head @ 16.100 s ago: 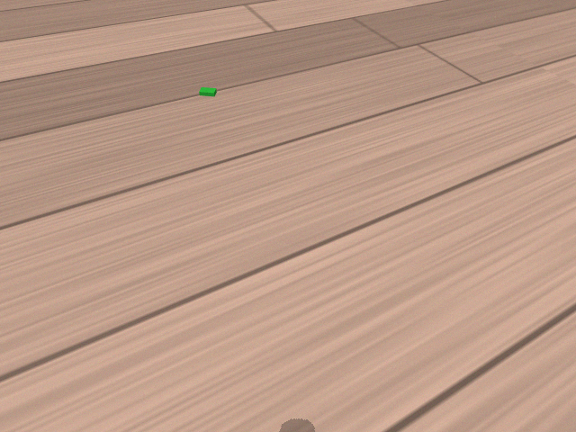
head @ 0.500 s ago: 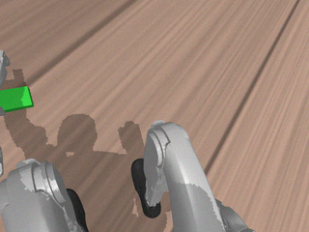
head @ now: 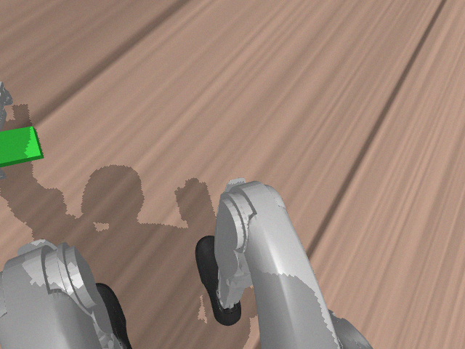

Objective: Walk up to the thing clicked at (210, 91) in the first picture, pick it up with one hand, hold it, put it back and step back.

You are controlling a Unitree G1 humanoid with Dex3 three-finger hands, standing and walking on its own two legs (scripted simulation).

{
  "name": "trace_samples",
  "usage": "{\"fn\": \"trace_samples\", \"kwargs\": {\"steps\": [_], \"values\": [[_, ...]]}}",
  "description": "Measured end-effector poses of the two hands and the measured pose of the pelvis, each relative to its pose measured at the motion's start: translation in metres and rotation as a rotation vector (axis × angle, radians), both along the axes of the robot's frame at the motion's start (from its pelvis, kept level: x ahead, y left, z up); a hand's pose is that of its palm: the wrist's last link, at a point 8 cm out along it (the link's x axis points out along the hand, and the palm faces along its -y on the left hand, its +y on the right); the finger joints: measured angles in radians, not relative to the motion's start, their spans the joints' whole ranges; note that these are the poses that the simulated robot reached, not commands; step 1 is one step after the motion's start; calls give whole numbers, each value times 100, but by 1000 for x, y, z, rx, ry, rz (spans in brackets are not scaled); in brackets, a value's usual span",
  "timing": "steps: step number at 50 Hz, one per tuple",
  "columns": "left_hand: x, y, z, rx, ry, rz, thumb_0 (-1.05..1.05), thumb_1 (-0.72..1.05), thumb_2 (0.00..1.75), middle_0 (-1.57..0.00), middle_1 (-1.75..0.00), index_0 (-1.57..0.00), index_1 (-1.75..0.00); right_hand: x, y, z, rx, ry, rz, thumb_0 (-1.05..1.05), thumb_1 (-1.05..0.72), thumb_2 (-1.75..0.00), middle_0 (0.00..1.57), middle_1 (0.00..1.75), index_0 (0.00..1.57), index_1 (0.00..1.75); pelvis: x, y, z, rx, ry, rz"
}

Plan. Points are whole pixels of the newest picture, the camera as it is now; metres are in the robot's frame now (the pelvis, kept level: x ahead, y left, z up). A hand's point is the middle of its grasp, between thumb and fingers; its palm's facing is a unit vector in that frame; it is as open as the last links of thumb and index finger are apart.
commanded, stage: rest palm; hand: left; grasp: from above
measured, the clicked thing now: (8, 148) +0.51 +0.26 -0.30
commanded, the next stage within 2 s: close in 1.30 s
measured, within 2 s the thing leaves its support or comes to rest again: neither
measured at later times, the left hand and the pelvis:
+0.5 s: hand (3, 148) +0.49 +0.25 -0.25, palm faces -0.47 -0.10 -0.88, open 13.7 cm; pelvis +0.01 +0.00 -0.01, yaw -3 degrees
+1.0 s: hand (5, 151) +0.49 +0.25 -0.27, palm faces -0.47 -0.09 -0.88, open 14.1 cm; pelvis +0.00 +0.01 -0.01, yaw -5 degrees
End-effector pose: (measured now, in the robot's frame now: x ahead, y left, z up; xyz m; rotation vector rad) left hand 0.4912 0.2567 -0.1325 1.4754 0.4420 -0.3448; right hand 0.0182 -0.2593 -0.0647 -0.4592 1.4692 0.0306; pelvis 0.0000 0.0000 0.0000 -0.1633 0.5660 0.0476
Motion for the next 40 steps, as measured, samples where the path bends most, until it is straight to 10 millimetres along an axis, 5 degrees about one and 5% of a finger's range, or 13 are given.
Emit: {"fn": "trace_samples", "kwargs": {"steps": [22, 40], "values": [[7, -1, -61, -7, 0, 30, 0, -41, 91, -19, -84, -16, -85, -2, 8, 3, 23, 74, 99, 0, -89, -89, 20, 30, 20, 30, 7, 2, -13, -29, -26, -25], [8, 3, -71, -11, -3, 51, 0, -45, 93, -16, -87, -13, -89, -4, 21, 8, 52, 71, 130, 0, -90, -90, 20, 30, 20, 30, 5, 6, -14, -61, -45, -39]]}}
